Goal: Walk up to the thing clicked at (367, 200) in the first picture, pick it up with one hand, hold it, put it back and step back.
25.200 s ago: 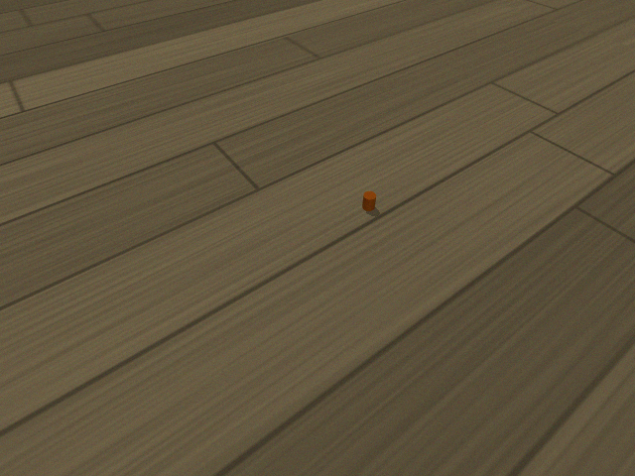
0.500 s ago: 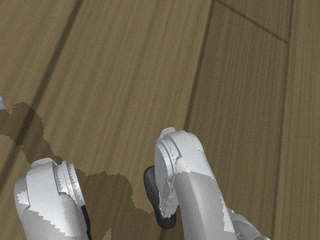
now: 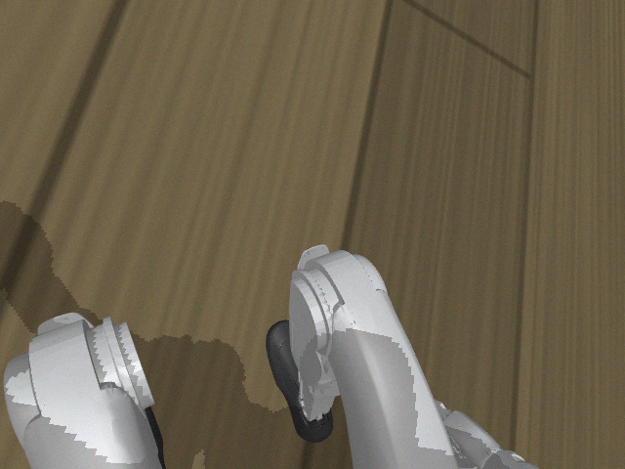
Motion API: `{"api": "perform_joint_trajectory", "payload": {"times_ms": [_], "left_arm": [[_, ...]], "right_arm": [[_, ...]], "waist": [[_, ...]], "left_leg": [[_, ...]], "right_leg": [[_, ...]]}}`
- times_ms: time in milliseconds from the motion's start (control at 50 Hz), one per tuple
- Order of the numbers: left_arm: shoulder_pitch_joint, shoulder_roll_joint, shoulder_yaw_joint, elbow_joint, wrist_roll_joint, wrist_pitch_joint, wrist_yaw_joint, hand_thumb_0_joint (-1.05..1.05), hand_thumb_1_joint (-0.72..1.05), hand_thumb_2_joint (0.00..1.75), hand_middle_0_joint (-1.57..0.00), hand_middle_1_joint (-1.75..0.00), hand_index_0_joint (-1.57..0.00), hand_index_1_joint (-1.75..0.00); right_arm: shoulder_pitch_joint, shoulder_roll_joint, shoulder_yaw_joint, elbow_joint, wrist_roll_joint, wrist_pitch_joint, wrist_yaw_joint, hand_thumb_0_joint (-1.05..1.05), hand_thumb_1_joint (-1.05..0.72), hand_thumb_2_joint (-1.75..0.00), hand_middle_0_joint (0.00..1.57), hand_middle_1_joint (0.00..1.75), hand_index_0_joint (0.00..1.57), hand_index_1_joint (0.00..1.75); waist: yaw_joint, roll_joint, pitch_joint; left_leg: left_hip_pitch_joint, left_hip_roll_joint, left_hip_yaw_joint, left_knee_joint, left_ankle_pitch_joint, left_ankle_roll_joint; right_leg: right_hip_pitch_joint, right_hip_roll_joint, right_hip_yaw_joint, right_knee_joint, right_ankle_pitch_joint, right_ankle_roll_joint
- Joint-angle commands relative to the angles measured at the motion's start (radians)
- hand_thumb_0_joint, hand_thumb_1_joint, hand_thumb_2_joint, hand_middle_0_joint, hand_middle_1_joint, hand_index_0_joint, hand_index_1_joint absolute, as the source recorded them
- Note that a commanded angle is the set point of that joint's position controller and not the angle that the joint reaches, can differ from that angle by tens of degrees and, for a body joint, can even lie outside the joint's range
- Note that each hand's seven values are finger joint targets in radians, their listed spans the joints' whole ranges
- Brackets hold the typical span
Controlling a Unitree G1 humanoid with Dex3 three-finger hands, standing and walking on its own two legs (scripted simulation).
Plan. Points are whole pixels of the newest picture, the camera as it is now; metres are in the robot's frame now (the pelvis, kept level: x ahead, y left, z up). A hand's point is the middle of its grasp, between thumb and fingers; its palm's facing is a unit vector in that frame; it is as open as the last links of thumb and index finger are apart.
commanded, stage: rest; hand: left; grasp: from above
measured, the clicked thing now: out of the picture +0.43 +0.34 -0.25
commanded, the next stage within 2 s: open in 0.32 s
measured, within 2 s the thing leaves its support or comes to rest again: rests again in 0.06 s
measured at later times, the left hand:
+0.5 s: hand out of the picture +0.42 +0.32 -0.24, palm faces -0.45 -0.16 -0.88, open 7.4 cm
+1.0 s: hand out of the picture +0.42 +0.33 -0.25, palm faces -0.45 -0.16 -0.88, open 13.4 cm
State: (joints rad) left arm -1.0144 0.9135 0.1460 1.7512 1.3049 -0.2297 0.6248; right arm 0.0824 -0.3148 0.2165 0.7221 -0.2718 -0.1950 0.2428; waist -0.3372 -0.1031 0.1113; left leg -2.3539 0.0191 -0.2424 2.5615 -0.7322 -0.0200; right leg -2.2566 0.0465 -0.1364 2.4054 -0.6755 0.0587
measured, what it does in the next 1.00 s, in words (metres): stands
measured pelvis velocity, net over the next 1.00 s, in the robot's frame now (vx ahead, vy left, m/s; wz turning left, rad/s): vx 0.00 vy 0.00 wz -0.03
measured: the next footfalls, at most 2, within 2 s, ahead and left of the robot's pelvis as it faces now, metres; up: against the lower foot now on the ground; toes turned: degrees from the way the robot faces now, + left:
none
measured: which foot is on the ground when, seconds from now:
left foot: down 0.00-1.00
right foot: down 0.00-1.00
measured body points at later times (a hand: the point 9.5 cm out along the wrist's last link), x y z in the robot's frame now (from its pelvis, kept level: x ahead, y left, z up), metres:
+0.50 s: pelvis +0.00 +0.00 +0.00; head +0.27 +0.12 +0.34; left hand +0.44 +0.33 -0.19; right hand +0.07 -0.25 -0.07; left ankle +0.06 +0.13 -0.26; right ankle +0.11 -0.12 -0.26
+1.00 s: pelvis +0.00 +0.00 +0.00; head +0.27 +0.13 +0.34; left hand +0.44 +0.33 -0.20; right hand +0.06 -0.25 -0.06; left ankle +0.06 +0.13 -0.26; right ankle +0.11 -0.12 -0.26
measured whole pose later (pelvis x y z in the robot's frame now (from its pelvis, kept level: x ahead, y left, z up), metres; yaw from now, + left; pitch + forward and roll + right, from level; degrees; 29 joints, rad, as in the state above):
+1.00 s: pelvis +0.00 +0.00 +0.00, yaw -1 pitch +28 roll -14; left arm -1.03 0.97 0.13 1.76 1.29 -0.23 0.63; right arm 0.07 -0.34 0.26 0.70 -0.28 -0.23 0.27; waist -0.35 -0.13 0.15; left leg -2.35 0.02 -0.27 2.58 -0.73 -0.02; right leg -2.24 0.05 -0.16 2.40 -0.67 0.07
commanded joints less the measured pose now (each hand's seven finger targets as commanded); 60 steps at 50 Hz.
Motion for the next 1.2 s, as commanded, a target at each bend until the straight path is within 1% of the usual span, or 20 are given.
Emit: {"api": "perform_joint_trajectory", "payload": {"times_ms": [0,20,80,100,140,260,300,320,340,400,500,520,540,640,660,720,860,920,940,1180], "left_arm": [[-0.257,0.262,0.026,-0.099,-0.008,-0.008,0.049,0.0,0.59,0.77,-0.88,-0.87,-0.93,-0.82],[-0.259,0.223,-0.008,-0.089,-0.008,-0.009,0.047,0.0,0.59,0.76,-0.89,-0.86,-0.93,-0.81],[-0.253,0.261,0.02,-0.091,0.001,-0.009,0.06,0.0,0.59,0.78,-0.88,-0.88,-0.93,-0.83],[-0.266,0.197,-0.034,-0.086,0.003,-0.009,0.05,0.0,0.59,0.76,-0.88,-0.88,-0.93,-0.83],[-0.273,0.261,0.014,-0.109,-0.004,-0.009,0.062,0.0,0.59,0.78,-0.87,-0.89,-0.92,-0.84],[-0.265,0.222,-0.029,-0.076,-0.006,0.004,0.067,0.0,0.57,0.77,-0.86,-0.88,-0.91,-0.83],[-0.25,0.26,0.003,-0.088,-0.014,0.002,0.067,0.0,0.55,0.78,-0.86,-0.87,-0.9,-0.83],[-0.27,0.219,-0.032,-0.1,-0.022,-0.002,0.063,0.0,0.55,0.75,-0.86,-0.85,-0.9,-0.8],[-0.241,0.276,0.013,-0.037,-0.014,0.004,0.068,0.0,0.56,0.75,-0.85,-0.87,-0.9,-0.82],[-0.245,0.277,0.005,-0.059,-0.015,-0.002,0.056,0.0,0.55,0.75,-0.86,-0.86,-0.9,-0.81],[-0.292,0.241,-0.044,-0.103,-0.017,-0.017,0.053,0.0,0.15,0.65,-0.46,-0.86,-0.5,-0.81],[-0.234,0.287,0.007,-0.067,-0.021,-0.013,0.065,0.0,0.07,0.66,-0.39,-0.86,-0.44,-0.81],[-0.261,0.244,-0.036,-0.08,-0.016,-0.014,0.057,0.0,-0.01,0.67,-0.37,-0.87,-0.42,-0.82],[-0.248,0.281,-0.007,-0.087,-0.021,-0.008,0.067,0.0,-0.28,0.79,-0.26,-0.9,-0.28,-0.88],[-0.276,0.247,-0.039,-0.108,-0.018,-0.008,0.063,0.0,-0.29,0.79,-0.24,-0.91,-0.27,-0.88],[-0.244,0.3,0.011,-0.09,-0.025,-0.002,0.068,0.0,-0.37,0.86,-0.19,-0.93,-0.21,-0.92],[-0.245,0.279,0.001,-0.071,-0.022,0.002,0.054,0.0,-0.49,0.95,-0.08,-1.02,-0.09,-1.01],[-0.269,0.229,-0.048,-0.096,-0.029,-0.004,0.037,0.0,-0.49,0.95,-0.07,-1.05,-0.09,-1.03],[-0.259,0.298,-0.001,-0.105,-0.032,-0.008,0.046,0.0,-0.5,0.96,-0.07,-1.04,-0.08,-1.03],[-0.267,0.254,-0.042,-0.126,-0.035,-0.01,0.047,0.0,-0.47,0.94,-0.06,-1.06,-0.08,-1.04]], "right_arm": [[0.19,-0.324,-0.086,0.01,0.002,-0.016,-0.008,0.0,-0.91,-0.9,0.2,0.3,0.2,0.3],[0.17,-0.312,-0.081,0.001,0.005,-0.02,-0.005,0.0,-0.91,-0.9,0.2,0.3,0.2,0.3],[0.179,-0.319,-0.077,0.011,-0.005,-0.021,-0.002,0.0,-0.91,-0.9,0.2,0.3,0.2,0.3],[0.155,-0.308,-0.075,-0.006,-0.005,-0.028,0.005,0.0,-0.91,-0.9,0.2,0.3,0.2,0.3],[0.181,-0.333,-0.08,0.007,-0.005,-0.031,0.005,0.0,-0.91,-0.9,0.2,0.3,0.2,0.3],[0.163,-0.325,-0.061,-0.002,-0.009,-0.04,0.018,0.0,-0.91,-0.9,0.2,0.3,0.2,0.3],[0.18,-0.336,-0.066,0.004,-0.004,-0.037,0.016,0.0,-0.91,-0.9,0.2,0.3,0.2,0.3],[0.167,-0.319,-0.059,0.005,-0.002,-0.041,0.017,0.0,-0.91,-0.9,0.2,0.3,0.2,0.3],[0.174,-0.339,-0.059,0.009,-0.009,-0.043,0.02,0.0,-0.91,-0.9,0.2,0.3,0.2,0.3],[0.177,-0.344,-0.058,-0.002,-0.005,-0.042,0.02,0.0,-0.91,-0.9,0.2,0.3,0.2,0.3],[0.16,-0.34,-0.049,-0.016,-0.002,-0.049,0.021,0.0,-0.9,-0.9,0.2,0.3,0.2,0.3],[0.167,-0.347,-0.053,-0.01,-0.005,-0.045,0.017,0.0,-0.9,-0.9,0.2,0.3,0.2,0.3],[0.173,-0.336,-0.046,-0.022,-0.002,-0.048,0.022,0.0,-0.9,-0.9,0.2,0.3,0.2,0.3],[0.166,-0.339,-0.045,-0.012,-0.006,-0.046,0.018,0.0,-0.9,-0.9,0.2,0.3,0.2,0.3],[0.166,-0.331,-0.04,-0.01,-0.007,-0.047,0.022,0.0,-0.9,-0.9,0.2,0.3,0.2,0.3],[0.164,-0.348,-0.051,-0.006,0.0,-0.046,0.017,0.0,-0.9,-0.9,0.2,0.3,0.2,0.3],[0.167,-0.345,-0.048,-0.009,-0.005,-0.042,0.02,0.0,-0.89,-0.9,0.2,0.3,0.2,0.3],[0.152,-0.339,-0.047,-0.027,-0.007,-0.048,0.023,0.0,-0.89,-0.9,0.2,0.3,0.2,0.3],[0.168,-0.357,-0.05,-0.013,-0.003,-0.044,0.018,0.0,-0.89,-0.9,0.2,0.3,0.2,0.3],[0.174,-0.341,-0.037,-0.025,-0.001,-0.045,0.017,0.0,-0.89,-0.9,0.2,0.3,0.2,0.3]], "waist": [[-0.03,0.455,-0.638],[-0.033,0.456,-0.621],[-0.033,0.484,-0.638],[-0.049,0.473,-0.621],[-0.044,0.476,-0.635],[-0.057,0.47,-0.617],[-0.044,0.47,-0.631],[-0.047,0.491,-0.627],[-0.06,0.453,-0.596],[-0.057,0.452,-0.599],[-0.059,0.468,-0.6],[-0.042,0.458,-0.63],[-0.056,0.458,-0.599],[-0.044,0.482,-0.64],[-0.052,0.485,-0.626],[-0.038,0.487,-0.608],[-0.06,0.482,-0.582],[-0.07,0.474,-0.584],[-0.052,0.471,-0.619],[-0.052,0.473,-0.617]], "left_leg": [[0.476,0.014,0.115,-0.264,0.206,0.03],[0.46,0.016,0.115,-0.264,0.186,0.03],[0.487,0.017,0.107,-0.273,0.206,0.023],[0.482,0.02,0.108,-0.262,0.201,0.025],[0.488,0.018,0.105,-0.265,0.206,0.026],[0.473,0.021,0.106,-0.244,0.239,0.028],[0.483,0.023,0.099,-0.262,0.246,0.026],[0.49,0.024,0.096,-0.262,0.252,0.022],[0.469,0.026,0.088,-0.257,0.227,0.026],[0.46,0.023,0.095,-0.258,0.225,0.029],[0.464,0.025,0.09,-0.26,0.204,0.027],[0.477,0.024,0.09,-0.268,0.216,0.027],[0.463,0.021,0.1,-0.253,0.219,0.03],[0.491,0.027,0.095,-0.256,0.244,0.025],[0.495,0.027,0.092,-0.257,0.247,0.023],[0.475,0.027,0.086,-0.269,0.219,0.021],[0.469,0.027,0.08,-0.264,0.229,0.02],[0.478,0.027,0.087,-0.258,0.211,0.026],[0.478,0.027,0.086,-0.264,0.217,0.026],[0.48,0.026,0.095,-0.258,0.238,0.027]], "right_leg": [[0.337,0.039,-0.12,-0.203,0.237,-0.077],[0.33,0.04,-0.114,-0.201,0.219,-0.08],[0.328,0.037,-0.127,-0.187,0.235,-0.08],[0.321,0.042,-0.122,-0.187,0.238,-0.079],[0.334,0.039,-0.128,-0.197,0.243,-0.075],[0.338,0.043,-0.127,-0.189,0.279,-0.073],[0.364,0.048,-0.127,-0.2,0.277,-0.075],[0.35,0.046,-0.126,-0.188,0.282,-0.079],[0.343,0.043,-0.136,-0.188,0.268,-0.072],[0.36,0.046,-0.128,-0.2,0.261,-0.073],[0.346,0.047,-0.13,-0.2,0.247,-0.074],[0.387,0.052,-0.128,-0.211,0.256,-0.075],[0.357,0.046,-0.129,-0.205,0.261,-0.071],[0.389,0.051,-0.128,-0.202,0.281,-0.074],[0.363,0.05,-0.132,-0.191,0.283,-0.076],[0.358,0.047,-0.131,-0.198,0.251,-0.077],[0.342,0.044,-0.14,-0.187,0.267,-0.075],[0.344,0.048,-0.134,-0.201,0.255,-0.074],[0.362,0.048,-0.136,-0.208,0.257,-0.074],[0.379,0.053,-0.126,-0.212,0.274,-0.074]]}}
